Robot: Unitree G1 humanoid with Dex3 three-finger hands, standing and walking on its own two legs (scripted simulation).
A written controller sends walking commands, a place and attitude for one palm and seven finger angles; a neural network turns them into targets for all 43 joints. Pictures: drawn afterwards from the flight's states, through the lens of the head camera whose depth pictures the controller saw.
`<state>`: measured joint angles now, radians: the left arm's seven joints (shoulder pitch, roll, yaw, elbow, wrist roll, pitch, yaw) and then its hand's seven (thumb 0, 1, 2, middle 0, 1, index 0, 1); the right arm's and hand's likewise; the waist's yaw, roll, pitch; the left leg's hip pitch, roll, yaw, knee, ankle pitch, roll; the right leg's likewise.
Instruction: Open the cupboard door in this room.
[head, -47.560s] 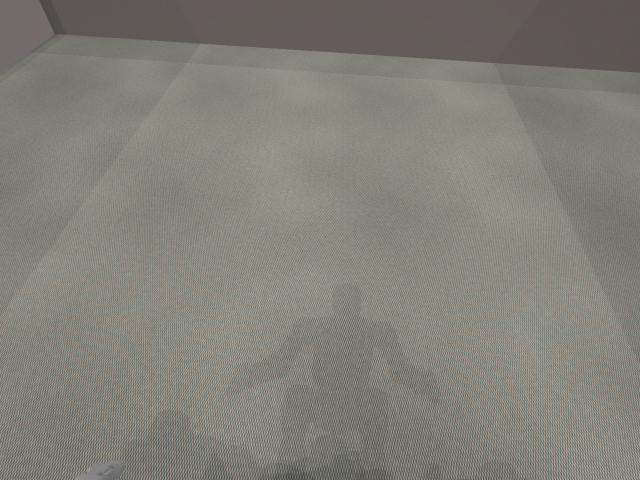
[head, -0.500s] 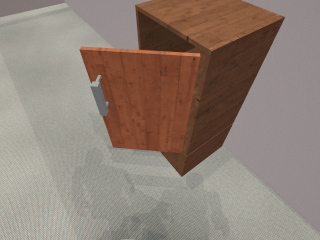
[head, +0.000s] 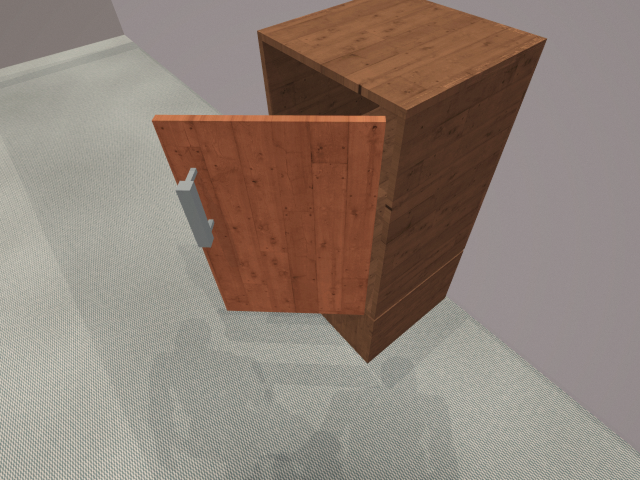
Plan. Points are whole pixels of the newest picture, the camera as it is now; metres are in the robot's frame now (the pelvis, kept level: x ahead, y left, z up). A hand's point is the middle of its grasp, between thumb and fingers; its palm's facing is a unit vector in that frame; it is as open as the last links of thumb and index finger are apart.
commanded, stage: look again from close up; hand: left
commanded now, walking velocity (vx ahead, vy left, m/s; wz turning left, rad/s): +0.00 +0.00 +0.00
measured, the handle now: (199, 208) +0.58 +0.26 -0.03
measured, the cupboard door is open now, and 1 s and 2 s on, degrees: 48 48 48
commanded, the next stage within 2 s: shuffle to correct the standing spot in 0.38 s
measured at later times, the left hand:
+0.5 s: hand out of the picture +0.02 +0.16 -0.17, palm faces +0.00 -0.98 -0.21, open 7.3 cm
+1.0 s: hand out of the picture +0.05 +0.21 -0.18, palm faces +0.02 -0.97 -0.25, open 7.3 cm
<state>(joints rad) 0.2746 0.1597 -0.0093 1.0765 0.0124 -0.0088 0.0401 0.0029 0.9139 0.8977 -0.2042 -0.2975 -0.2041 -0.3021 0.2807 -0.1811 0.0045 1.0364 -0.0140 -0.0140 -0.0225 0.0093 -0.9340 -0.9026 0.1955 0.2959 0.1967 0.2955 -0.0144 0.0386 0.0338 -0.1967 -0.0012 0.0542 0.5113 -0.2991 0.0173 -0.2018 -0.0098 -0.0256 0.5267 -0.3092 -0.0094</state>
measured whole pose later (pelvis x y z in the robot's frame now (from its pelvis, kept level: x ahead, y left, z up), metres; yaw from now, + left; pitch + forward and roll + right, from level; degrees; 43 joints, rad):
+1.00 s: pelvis +0.03 +0.02 -0.01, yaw -2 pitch +0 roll +2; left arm 0.26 0.18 0.04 1.05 0.02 0.02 0.03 0.00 0.91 0.90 -0.20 -0.30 -0.20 -0.30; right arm 0.31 -0.16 0.00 1.04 -0.02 -0.01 -0.03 0.00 -0.91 -0.90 0.19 0.30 0.20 0.30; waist 0.02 -0.02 0.07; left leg -0.17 -0.05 0.10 0.54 -0.37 0.06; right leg -0.28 -0.04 -0.08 0.67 -0.40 -0.04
